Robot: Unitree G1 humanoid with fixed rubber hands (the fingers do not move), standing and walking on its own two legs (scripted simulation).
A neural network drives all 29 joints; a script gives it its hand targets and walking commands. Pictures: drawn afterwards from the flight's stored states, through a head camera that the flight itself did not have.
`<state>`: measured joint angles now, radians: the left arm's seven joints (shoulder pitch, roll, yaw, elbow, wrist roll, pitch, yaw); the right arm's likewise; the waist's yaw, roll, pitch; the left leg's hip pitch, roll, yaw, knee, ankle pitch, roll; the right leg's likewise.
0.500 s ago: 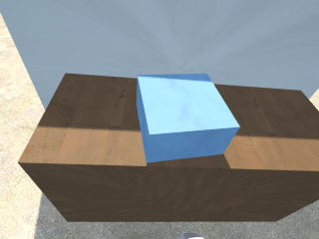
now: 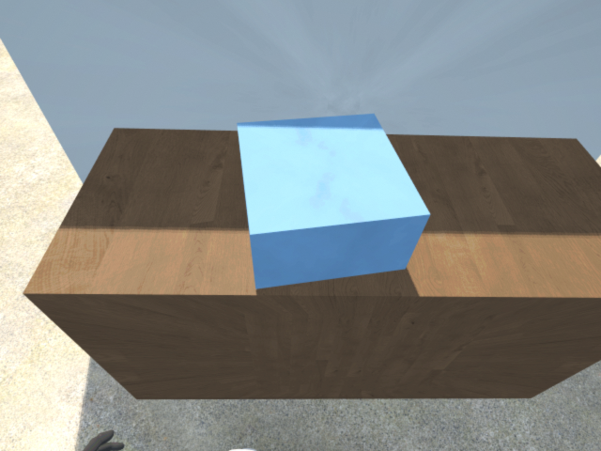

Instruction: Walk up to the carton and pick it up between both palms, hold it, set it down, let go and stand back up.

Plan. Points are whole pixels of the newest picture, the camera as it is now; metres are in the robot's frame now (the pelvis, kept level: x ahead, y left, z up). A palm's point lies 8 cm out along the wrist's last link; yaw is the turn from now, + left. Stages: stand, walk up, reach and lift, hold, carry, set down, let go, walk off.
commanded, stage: walk up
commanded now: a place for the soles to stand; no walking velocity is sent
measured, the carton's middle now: (319, 194) +0.58 -0.03 -0.03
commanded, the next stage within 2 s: stand in 1.92 s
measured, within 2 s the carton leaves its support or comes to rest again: neither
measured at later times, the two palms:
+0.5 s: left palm out of the picture +0.10 +0.30 -0.12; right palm out of the picture +0.09 -0.31 -0.08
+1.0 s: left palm out of the picture +0.11 +0.26 -0.10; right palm out of the picture +0.13 -0.37 -0.08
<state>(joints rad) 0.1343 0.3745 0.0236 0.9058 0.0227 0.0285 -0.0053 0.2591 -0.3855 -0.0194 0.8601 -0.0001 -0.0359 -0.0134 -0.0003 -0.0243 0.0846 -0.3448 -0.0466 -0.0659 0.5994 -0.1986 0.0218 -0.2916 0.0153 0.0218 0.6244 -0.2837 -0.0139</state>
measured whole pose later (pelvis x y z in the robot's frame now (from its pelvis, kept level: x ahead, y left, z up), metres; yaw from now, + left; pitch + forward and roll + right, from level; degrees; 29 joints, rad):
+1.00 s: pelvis +0.05 -0.05 +0.01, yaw +1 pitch -1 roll +1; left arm 0.25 0.38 0.02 0.85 0.03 0.03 -0.04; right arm 0.24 -0.44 -0.02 0.86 0.00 -0.04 -0.03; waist 0.00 -0.02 0.08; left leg -0.37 -0.03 -0.07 0.78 -0.42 0.01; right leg -0.23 0.01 0.00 0.59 -0.34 -0.03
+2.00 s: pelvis +0.07 -0.05 +0.01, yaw +2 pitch -3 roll -1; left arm 0.06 0.38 0.02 1.01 0.02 0.01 -0.03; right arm 0.18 -0.37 -0.02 0.92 0.00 -0.04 -0.02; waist 0.00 -0.02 0.09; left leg -0.22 0.00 -0.06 0.53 -0.27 -0.01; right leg -0.19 -0.02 0.00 0.50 -0.26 0.00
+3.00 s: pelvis +0.06 -0.06 +0.02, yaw +1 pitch -5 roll -1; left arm 0.24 0.36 0.07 0.31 -0.04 0.30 0.07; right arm 0.17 -0.27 -0.12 0.73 -0.05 -0.16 0.12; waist 0.00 -0.04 0.11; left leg -0.16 0.04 -0.05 0.47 -0.23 -0.04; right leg -0.13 0.01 0.01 0.43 -0.21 0.00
